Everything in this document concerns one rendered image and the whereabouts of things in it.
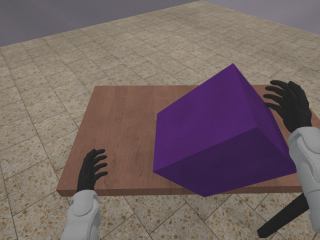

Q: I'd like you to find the robot left hand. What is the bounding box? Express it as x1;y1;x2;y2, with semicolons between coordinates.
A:
76;149;108;193

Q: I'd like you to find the left robot forearm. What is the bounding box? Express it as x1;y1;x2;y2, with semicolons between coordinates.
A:
60;189;102;240

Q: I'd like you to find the right robot forearm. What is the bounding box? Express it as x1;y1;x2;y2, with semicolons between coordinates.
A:
287;126;320;234

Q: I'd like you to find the table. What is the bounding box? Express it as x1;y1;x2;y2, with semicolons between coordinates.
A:
56;84;320;238

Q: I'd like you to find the robot right hand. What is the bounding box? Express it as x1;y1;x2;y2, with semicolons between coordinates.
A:
263;80;312;133

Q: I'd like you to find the carton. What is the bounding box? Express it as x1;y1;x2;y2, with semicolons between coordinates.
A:
152;63;297;198

